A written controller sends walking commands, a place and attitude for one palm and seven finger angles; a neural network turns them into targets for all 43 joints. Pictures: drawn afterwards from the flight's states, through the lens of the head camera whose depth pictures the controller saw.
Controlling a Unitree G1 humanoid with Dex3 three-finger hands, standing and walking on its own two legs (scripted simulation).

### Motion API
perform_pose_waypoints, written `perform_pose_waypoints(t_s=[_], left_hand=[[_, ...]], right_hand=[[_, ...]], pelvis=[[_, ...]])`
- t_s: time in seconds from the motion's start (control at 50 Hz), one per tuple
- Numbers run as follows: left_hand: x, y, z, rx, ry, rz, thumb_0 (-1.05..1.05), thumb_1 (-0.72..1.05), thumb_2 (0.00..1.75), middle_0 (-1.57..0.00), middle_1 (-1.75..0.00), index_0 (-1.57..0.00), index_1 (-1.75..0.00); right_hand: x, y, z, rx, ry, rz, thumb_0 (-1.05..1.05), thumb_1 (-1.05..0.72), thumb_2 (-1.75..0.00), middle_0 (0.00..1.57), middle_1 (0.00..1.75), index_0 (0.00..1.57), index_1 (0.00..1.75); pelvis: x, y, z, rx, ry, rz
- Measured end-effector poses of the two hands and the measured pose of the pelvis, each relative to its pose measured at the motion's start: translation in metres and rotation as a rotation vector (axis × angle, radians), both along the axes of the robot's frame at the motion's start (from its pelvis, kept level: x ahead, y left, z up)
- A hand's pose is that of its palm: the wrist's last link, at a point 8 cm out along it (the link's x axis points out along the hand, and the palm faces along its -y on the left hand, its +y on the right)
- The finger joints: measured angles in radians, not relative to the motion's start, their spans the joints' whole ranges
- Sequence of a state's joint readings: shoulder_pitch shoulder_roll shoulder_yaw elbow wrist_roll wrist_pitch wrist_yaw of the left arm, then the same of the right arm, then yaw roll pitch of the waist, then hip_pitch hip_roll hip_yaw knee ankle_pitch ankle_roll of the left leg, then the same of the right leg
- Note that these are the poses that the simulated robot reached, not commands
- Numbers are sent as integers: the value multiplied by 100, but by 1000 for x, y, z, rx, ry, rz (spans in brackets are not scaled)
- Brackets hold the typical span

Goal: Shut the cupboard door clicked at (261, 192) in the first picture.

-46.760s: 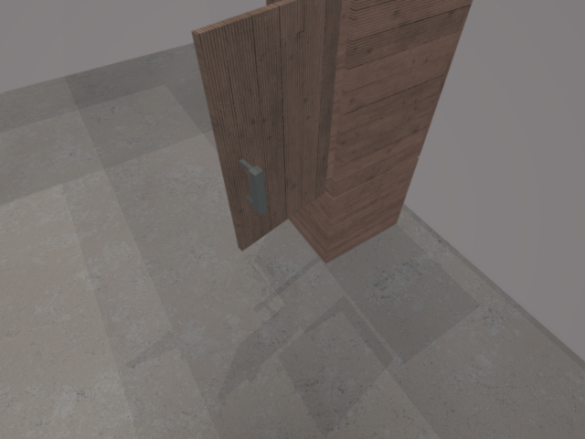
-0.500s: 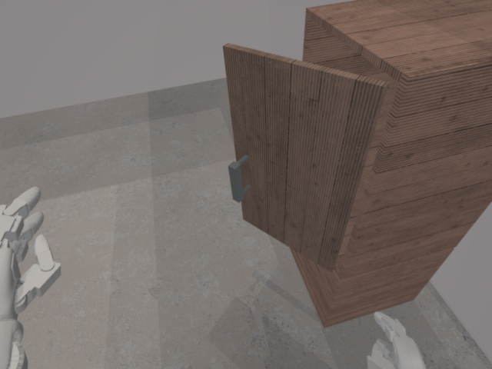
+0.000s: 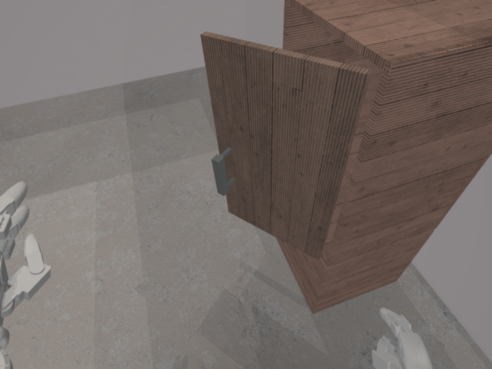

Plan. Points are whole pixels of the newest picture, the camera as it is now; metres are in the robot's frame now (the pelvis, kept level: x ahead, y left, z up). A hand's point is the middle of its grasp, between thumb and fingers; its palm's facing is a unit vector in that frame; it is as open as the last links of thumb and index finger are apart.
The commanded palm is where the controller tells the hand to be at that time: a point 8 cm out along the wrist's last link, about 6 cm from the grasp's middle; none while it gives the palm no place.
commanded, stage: step back with the hand held close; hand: left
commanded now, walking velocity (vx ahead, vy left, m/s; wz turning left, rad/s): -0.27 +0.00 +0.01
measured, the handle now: (225, 171) +0.62 +0.12 -0.10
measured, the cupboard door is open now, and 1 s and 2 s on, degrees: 37 37 37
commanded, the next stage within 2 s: stop stepping back and stand still in 1.20 s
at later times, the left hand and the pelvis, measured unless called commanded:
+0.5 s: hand out of the picture +0.12 +0.31 +0.14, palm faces +0.44 -0.77 -0.46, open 7.4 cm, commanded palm +0.06 +0.33 +0.17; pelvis -0.08 +0.03 -0.01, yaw +1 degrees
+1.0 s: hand out of the picture +0.02 +0.32 +0.17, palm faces +0.50 -0.75 -0.43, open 7.4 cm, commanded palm -0.07 +0.35 +0.17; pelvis -0.17 +0.03 -0.02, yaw +6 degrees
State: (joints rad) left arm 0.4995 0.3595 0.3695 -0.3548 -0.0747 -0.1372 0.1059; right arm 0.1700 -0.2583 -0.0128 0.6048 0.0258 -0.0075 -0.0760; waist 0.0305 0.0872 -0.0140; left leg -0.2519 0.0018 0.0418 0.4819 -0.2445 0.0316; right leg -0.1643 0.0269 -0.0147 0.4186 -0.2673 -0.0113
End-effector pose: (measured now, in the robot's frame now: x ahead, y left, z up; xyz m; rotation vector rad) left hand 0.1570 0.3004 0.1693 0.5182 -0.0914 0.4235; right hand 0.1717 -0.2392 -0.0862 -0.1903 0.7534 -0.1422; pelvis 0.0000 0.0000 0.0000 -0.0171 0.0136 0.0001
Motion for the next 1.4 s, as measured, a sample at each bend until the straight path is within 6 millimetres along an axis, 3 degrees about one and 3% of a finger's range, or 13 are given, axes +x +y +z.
perform_pose_waypoints(t_s=[0.14,0.26,0.48,0.66,0.76,0.94,1.04,1.12,1.18,1.24,1.34,1.4], left_hand=[[1,6,9,52,2,-79,1,89,90,-21,-30,-21,-30],[-17,23,17,97,-35,-85,1,89,90,-21,-30,-21,-30],[-74,39,-8,47,-74,-22,1,89,90,-21,-30,-21,-30],[-122,31,11,111,-205,-5,1,89,90,-21,-30,-21,-30],[-142,26,10,97,-191,-35,1,89,90,-21,-30,-21,-30],[-164,51,7,98,-234,-48,1,89,90,-21,-30,-21,-30],[-203,56,18,114,-265,-31,1,89,90,-21,-30,-21,-30],[-238,48,13,113,-261,-40,1,89,90,-21,-30,-21,-30],[-253,48,11,66,-279,-50,1,89,90,-21,-30,-21,-30],[-254,54,13,20,-336,-71,1,89,90,-21,-30,-21,-30],[-254,62,11,-25,-326,-125,1,89,90,-21,-30,-21,-30],[-280,58,6,-14,-244,-180,1,89,90,-21,-30,-21,-30]], right_hand=[[-15,5,5,-28,15,-57,1,-91,-90,20,30,20,30],[-33,17,11,-26,-3,-65,1,-91,-90,20,30,20,30],[-77,31,8,-67,-17,-10,1,-90,-90,21,30,20,30],[-104,35,-3,-58,-4,73,1,-90,-90,21,30,20,30],[-123,33,-1,-58,-3,65,1,-90,-90,21,30,20,30],[-160,38,11,-112,-44,25,1,-90,-90,21,30,20,30],[-177,49,14,-93,-51,73,1,-90,-90,21,30,20,30],[-188,56,6,-73,-79,108,1,-90,-90,21,30,20,30],[-210,64,7,-70,-49,94,1,-90,-90,21,30,20,30],[-234,69,12,-85,-62,51,1,-90,-90,21,30,20,30],[-283,74,25,-81,-115,12,1,-90,-90,21,30,20,30],[-323,72,31,-57,-131,-22,1,-90,-90,21,30,20,30]], pelvis=[[-11,15,-1,6,9,-15],[-29,23,-3,2,8,-22],[-72,31,-13,-16,-16,7],[-109,20,-20,-30,-5,67],[-124,21,-17,-27,-9,53],[-160,35,-18,-79,-26,78],[-186,32,-18,-88,24,96],[-215,34,-26,-63,42,39],[-226,42,-20,-51,3,11],[-239,50,-19,-44,-15,-1],[-294,58,-16,-78,-51,-26],[-324,60,-14,-86,-43,-32]])
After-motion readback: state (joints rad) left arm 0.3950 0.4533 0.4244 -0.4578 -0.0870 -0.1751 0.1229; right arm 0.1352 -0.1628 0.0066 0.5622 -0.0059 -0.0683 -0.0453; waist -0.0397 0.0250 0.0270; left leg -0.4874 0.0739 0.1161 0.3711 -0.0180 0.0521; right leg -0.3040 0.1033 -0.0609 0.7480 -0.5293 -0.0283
